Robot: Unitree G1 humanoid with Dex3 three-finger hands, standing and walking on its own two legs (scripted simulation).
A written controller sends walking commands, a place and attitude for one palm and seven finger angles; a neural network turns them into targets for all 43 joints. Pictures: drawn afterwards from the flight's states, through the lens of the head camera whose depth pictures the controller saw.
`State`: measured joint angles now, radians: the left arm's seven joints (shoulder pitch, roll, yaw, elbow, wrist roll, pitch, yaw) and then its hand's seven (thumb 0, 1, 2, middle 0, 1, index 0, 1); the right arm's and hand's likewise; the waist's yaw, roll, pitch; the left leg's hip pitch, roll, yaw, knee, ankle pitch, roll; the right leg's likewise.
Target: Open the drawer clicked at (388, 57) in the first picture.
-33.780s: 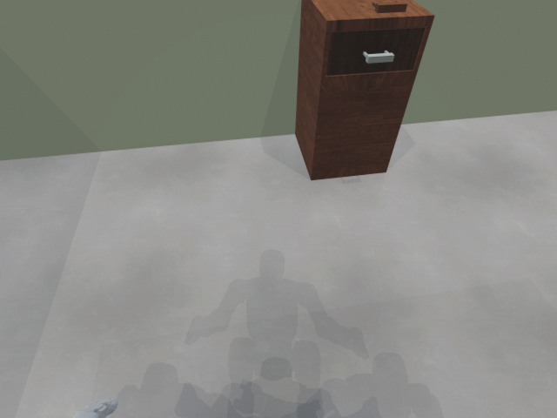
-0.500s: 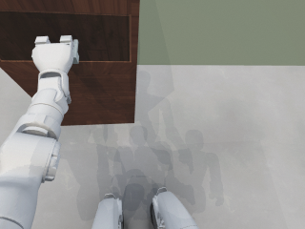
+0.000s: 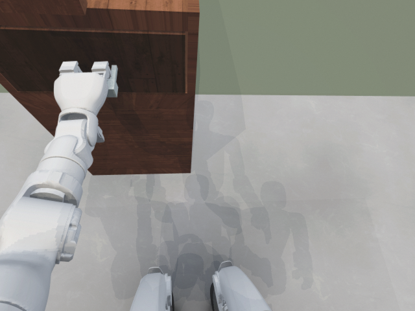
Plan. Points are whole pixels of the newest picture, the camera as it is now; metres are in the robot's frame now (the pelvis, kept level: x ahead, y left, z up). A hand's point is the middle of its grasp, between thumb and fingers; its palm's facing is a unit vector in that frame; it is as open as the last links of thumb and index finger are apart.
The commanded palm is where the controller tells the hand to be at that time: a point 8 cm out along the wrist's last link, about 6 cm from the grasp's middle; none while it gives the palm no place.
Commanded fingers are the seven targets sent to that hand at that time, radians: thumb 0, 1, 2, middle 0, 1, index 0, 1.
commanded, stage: close the thumb around the handle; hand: left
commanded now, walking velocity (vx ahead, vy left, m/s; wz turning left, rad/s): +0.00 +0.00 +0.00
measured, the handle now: (90, 78) +0.58 +0.19 +0.01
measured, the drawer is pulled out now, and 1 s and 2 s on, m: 0.00 0.04 0.15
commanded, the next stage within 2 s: pull the drawer open in 0.48 s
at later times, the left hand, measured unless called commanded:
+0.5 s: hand (91, 108) +0.52 +0.19 -0.01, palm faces -0.05 -0.01 -1.00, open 6.2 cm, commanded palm +0.51 +0.18 +0.04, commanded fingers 0.00 0.90 0.90 -0.40 -1.35 -0.40 -1.35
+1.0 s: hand (89, 123) +0.49 +0.19 -0.01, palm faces -0.06 -0.03 -1.00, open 6.1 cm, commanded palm +0.46 +0.18 +0.04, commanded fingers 0.00 0.90 0.90 -0.40 -1.35 -0.40 -1.35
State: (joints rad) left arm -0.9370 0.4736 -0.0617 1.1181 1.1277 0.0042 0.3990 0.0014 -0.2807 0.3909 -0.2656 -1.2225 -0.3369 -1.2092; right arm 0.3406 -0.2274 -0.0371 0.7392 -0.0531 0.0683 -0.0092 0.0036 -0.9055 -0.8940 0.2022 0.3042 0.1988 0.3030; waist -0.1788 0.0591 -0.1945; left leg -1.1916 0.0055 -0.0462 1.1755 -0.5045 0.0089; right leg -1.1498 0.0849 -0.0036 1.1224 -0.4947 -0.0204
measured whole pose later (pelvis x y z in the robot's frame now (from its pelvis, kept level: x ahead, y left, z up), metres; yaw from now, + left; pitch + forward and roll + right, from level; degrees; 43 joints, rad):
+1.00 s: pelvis +0.00 +0.01 +0.01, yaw -1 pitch +27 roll -2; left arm -0.78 0.41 -0.07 1.04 1.12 0.00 0.42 0.00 0.67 0.77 -0.28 -1.33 -0.35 -1.33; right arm 0.34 -0.23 -0.04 0.73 -0.04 0.09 -0.01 0.00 -0.91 -0.89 0.20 0.30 0.20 0.30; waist -0.14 0.06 -0.20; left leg -1.09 0.01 -0.02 1.11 -0.49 0.02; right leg -1.05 0.08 0.02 1.07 -0.48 -0.01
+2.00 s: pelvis +0.01 +0.00 +0.03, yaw +0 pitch +20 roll -1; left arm -0.35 0.30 -0.13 0.74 1.15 0.01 0.52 0.01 0.66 0.81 -0.26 -1.35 -0.35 -1.35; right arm 0.23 -0.21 -0.06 0.68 -0.02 0.11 -0.02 0.01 -0.91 -0.89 0.20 0.30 0.20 0.30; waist -0.04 0.03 -0.21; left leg -0.90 0.00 -0.01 1.03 -0.48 0.01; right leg -0.88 0.07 0.03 1.01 -0.48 -0.02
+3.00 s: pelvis +0.00 -0.01 +0.03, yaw +1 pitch +16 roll +0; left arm 0.19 0.29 -0.15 0.27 1.15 0.00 0.57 0.03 0.66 0.82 -0.24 -1.33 -0.40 -1.35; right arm 0.11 -0.22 -0.03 0.63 -0.04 0.06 -0.01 0.01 -0.91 -0.89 0.20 0.30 0.20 0.30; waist 0.02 0.03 -0.19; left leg -0.85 -0.01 -0.01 1.06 -0.49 0.00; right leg -0.84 0.07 0.03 1.07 -0.51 -0.04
